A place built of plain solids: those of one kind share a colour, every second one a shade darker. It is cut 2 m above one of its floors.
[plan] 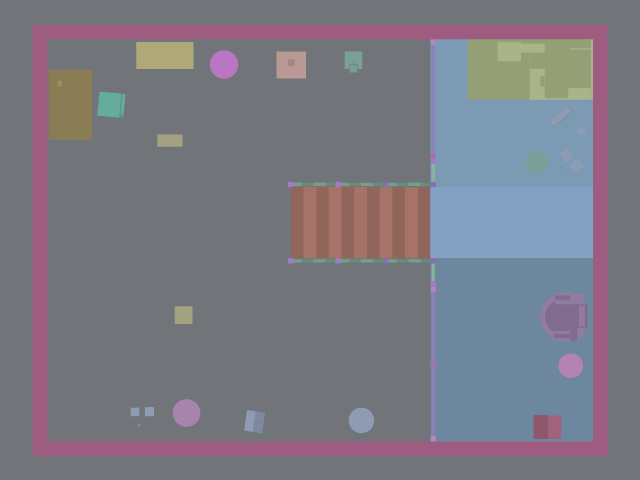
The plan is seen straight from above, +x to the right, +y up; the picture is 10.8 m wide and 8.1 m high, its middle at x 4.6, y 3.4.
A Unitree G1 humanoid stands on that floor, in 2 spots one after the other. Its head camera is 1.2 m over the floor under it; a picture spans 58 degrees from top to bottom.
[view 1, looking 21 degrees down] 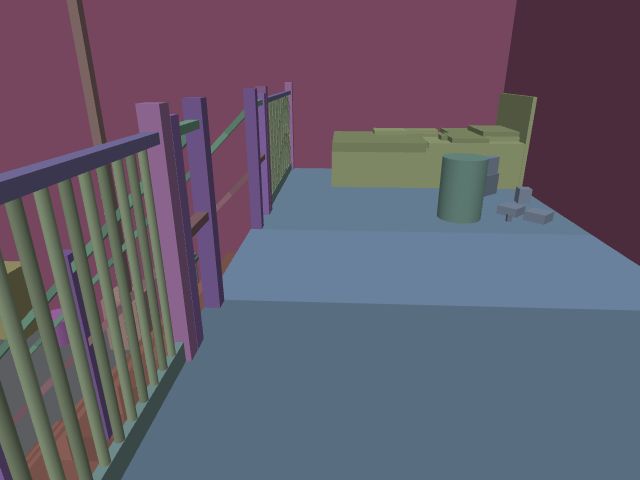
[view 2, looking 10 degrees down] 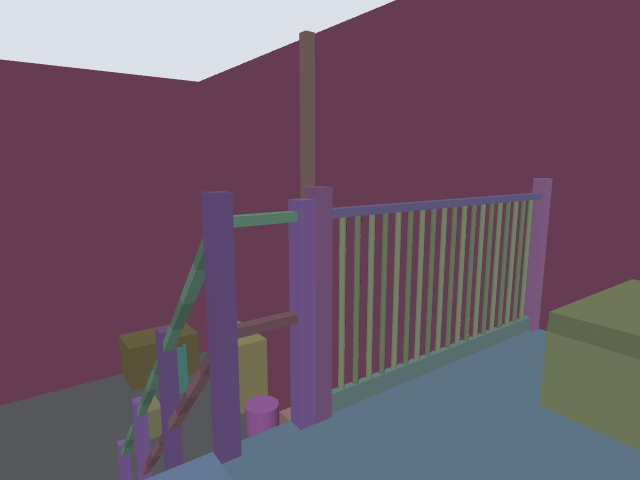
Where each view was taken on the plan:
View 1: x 7.21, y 0.95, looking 93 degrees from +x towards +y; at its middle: upper_floor_head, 3.35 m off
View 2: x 8.06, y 3.69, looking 144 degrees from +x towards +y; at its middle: gal_guard_newel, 1.89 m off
